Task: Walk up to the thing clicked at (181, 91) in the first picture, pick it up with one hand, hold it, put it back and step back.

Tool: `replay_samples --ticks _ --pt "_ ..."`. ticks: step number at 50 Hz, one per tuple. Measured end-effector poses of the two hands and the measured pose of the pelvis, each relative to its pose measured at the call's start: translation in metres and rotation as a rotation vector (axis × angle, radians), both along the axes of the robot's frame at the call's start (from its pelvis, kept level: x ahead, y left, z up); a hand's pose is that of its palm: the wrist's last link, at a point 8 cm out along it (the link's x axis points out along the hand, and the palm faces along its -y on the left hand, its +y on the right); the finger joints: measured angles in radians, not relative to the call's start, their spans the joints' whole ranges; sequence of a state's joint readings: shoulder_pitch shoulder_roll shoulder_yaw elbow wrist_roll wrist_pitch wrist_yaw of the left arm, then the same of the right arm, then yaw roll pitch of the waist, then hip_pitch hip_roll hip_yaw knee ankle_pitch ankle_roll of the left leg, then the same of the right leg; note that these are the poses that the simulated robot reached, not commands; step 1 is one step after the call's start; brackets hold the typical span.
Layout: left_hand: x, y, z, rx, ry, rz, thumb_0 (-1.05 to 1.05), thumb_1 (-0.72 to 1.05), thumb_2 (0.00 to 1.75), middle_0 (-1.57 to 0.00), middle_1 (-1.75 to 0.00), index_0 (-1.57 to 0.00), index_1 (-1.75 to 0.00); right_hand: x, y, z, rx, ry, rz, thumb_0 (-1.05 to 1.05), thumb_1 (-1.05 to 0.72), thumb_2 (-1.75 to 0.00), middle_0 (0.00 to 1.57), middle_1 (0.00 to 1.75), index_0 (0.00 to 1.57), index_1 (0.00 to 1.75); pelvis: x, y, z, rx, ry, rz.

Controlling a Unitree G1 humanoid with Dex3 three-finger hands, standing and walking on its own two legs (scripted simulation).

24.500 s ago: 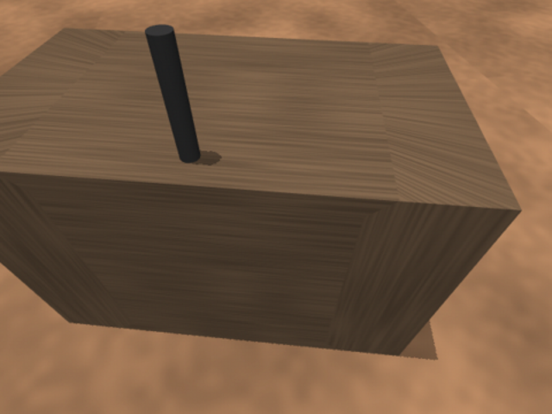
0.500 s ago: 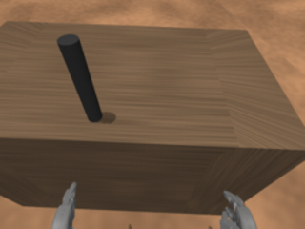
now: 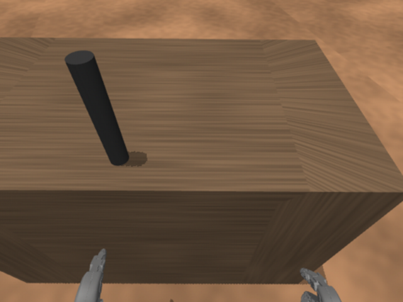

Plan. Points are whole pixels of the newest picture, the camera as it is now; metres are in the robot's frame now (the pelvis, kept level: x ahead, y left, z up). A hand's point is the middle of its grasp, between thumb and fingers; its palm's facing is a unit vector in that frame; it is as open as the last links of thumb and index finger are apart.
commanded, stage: home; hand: left
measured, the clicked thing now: (103, 118) +0.42 +0.20 +0.16
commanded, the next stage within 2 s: stand in 1.64 s
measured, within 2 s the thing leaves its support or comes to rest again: neither
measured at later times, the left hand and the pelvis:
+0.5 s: hand out of the picture +0.01 +0.27 -0.14, palm faces -0.05 -0.92 -0.40, open 17.5 cm; pelvis -0.03 +0.00 +0.01, yaw +1 degrees
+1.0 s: hand out of the picture +0.04 +0.25 -0.14, palm faces -0.04 -0.93 -0.37, open 17.5 cm; pelvis -0.02 -0.01 +0.01, yaw +0 degrees
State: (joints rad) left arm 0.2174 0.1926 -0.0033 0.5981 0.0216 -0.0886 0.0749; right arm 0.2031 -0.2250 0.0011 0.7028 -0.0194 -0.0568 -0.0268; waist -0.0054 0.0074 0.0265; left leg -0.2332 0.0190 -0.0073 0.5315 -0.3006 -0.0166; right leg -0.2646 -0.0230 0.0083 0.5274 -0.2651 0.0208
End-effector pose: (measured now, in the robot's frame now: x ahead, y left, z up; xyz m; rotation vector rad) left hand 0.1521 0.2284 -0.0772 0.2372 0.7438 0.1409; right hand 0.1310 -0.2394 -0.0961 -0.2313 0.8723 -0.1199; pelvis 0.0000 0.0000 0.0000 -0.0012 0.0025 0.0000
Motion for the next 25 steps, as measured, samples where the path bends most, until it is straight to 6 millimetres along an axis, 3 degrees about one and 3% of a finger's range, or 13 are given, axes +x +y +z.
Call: replay_samples --ticks 6,13,19,25 --pt "-0.035 0.037 -0.015 0.080 0.180 -0.023 -0.01 -0.55 0.05 -0.06 -0.05 -0.05 -0.05 -0.015 -0.026 -0.005 -0.039 0.078 0.012 0.00 -0.90 -0.90 0.20 0.30 0.21 0.30 -0.003 -0.001 -0.001 0.007 -0.027 0.008" --pt "-0.087 0.075 -0.017 0.148 0.347 0.042 -0.01 -0.55 0.05 -0.05 -0.05 -0.05 -0.05 -0.055 -0.055 -0.010 -0.087 0.213 -0.020 0.00 -0.90 -0.90 0.20 0.30 0.21 0.30 -0.012 -0.002 0.003 0.011 -0.052 0.011" --pt "-0.122 0.084 -0.019 0.161 0.445 0.070 -0.01 -0.55 0.05 -0.05 -0.05 -0.05 -0.05 -0.089 -0.065 -0.014 -0.097 0.316 -0.039 0.00 -0.90 -0.91 0.20 0.30 0.21 0.30 -0.022 -0.003 0.007 0.012 -0.064 0.012" --pt "-0.142 0.081 -0.024 0.144 0.501 0.076 0.00 -0.55 0.05 -0.05 -0.05 -0.05 -0.05 -0.114 -0.065 -0.017 -0.089 0.378 -0.046 0.00 -0.90 -0.90 0.20 0.30 0.21 0.30 -0.030 -0.004 0.009 0.011 -0.064 0.010"
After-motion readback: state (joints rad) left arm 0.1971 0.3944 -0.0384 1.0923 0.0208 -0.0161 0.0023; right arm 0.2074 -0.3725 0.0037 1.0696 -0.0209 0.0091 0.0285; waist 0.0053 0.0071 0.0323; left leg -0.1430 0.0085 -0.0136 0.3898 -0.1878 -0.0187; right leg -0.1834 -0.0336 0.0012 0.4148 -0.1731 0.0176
